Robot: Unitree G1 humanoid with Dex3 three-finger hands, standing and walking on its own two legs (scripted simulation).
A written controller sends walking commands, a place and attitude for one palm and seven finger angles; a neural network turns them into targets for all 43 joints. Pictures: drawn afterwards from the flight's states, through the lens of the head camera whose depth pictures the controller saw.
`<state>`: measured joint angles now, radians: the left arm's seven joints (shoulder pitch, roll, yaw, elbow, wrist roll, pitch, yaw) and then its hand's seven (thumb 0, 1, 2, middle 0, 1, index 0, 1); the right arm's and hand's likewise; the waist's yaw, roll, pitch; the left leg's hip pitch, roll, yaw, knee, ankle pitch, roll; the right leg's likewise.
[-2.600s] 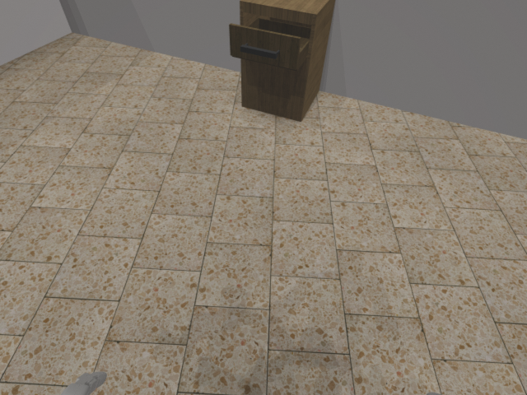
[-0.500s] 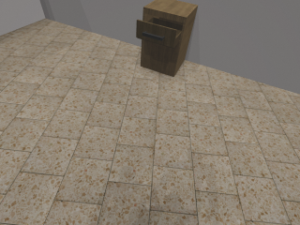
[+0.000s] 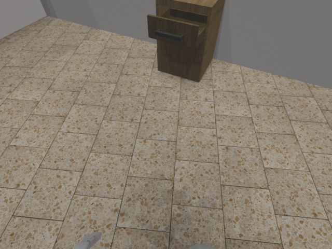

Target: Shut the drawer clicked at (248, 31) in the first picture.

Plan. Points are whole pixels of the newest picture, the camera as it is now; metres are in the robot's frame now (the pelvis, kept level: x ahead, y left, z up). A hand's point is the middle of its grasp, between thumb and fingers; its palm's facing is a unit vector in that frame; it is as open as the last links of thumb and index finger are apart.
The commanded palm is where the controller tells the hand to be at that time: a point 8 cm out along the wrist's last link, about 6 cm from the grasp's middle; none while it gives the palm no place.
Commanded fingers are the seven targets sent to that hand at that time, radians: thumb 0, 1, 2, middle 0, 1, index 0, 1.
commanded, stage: walk to a spot facing it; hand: left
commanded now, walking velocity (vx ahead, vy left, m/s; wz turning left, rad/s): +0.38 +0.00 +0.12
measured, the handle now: (169, 34) +1.47 +0.00 -0.23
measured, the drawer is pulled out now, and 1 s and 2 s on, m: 0.19 0.19 0.19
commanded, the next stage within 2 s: turn to face it in 1.46 s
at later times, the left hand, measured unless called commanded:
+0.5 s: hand out of the picture +0.09 +0.18 -0.16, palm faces +0.17 -0.98 -0.12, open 7.4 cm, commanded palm none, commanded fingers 0.00 0.90 0.90 -0.20 -0.30 -0.20 -0.30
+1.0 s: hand (118, 127) +0.56 +0.20 -0.15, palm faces -0.05 -0.98 -0.21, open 7.4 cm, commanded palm none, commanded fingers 0.00 0.90 0.90 -0.20 -0.30 -0.20 -0.30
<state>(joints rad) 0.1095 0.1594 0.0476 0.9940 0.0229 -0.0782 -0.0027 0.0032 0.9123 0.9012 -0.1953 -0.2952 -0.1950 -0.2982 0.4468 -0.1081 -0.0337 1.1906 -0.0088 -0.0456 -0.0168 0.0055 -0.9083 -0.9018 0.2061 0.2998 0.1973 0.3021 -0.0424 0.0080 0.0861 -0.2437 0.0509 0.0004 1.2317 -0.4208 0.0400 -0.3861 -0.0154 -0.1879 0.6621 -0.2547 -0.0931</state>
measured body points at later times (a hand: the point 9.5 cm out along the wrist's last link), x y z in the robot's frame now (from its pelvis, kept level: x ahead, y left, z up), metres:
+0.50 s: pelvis +0.22 +0.05 +0.00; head +0.25 +0.07 +0.45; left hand +0.09 +0.24 -0.15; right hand +0.37 -0.16 -0.13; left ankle +0.29 +0.13 -0.72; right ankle +0.09 -0.07 -0.67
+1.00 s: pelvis +0.43 +0.02 +0.01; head +0.46 +0.00 +0.45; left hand +0.56 +0.25 -0.13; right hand +0.31 -0.18 -0.15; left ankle +0.29 +0.13 -0.72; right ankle +0.54 -0.09 -0.72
